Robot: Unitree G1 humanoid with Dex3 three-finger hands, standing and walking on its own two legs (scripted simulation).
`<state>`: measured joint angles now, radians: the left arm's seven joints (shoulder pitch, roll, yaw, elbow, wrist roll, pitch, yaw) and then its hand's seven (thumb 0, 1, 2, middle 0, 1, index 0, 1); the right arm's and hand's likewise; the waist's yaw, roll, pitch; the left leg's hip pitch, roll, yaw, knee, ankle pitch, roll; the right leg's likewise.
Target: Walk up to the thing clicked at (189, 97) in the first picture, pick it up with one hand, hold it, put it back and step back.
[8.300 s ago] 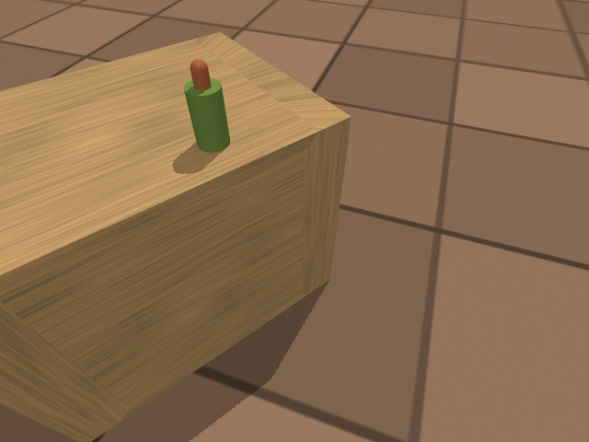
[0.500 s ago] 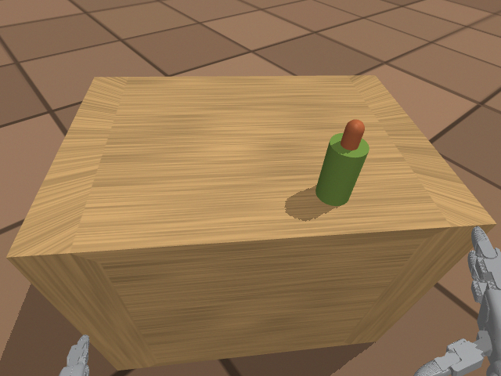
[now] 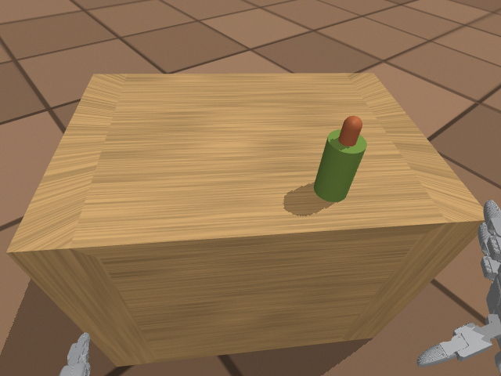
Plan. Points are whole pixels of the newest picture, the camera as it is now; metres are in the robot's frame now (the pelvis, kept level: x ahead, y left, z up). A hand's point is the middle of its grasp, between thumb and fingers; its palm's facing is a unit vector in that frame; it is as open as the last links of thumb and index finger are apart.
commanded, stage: rise first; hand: right
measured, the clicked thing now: (341, 157) +0.51 -0.21 +0.07
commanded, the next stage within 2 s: go down in 0.08 s
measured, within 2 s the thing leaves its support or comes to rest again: neither
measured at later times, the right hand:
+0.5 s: hand (465, 265) +0.22 -0.27 +0.13, palm faces +0.37 +0.87 -0.34, open 17.5 cm
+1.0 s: hand (467, 206) +0.31 -0.32 +0.14, palm faces +0.17 +0.98 -0.06, open 17.6 cm
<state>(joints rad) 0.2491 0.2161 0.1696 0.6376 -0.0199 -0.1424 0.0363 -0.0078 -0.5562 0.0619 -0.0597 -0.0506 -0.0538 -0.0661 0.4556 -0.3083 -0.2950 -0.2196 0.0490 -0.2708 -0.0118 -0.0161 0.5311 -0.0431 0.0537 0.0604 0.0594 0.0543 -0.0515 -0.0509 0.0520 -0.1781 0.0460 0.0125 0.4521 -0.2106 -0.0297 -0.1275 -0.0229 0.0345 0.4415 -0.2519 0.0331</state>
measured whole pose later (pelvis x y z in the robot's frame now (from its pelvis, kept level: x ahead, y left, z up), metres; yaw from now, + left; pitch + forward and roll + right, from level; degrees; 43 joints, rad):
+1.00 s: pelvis +0.01 -0.01 +0.00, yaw +1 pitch +0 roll +0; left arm 0.25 0.25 0.04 0.68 -0.02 -0.19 0.16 -0.01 -0.52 0.03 -0.06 -0.05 -0.06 -0.05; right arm -0.17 -0.51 -0.55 0.41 0.30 -0.01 0.45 -0.02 0.58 -0.05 0.03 0.06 0.04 0.06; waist -0.02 -0.02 -0.03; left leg -0.25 0.04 0.00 0.48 -0.23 -0.04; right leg -0.22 -0.03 0.03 0.51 -0.30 0.02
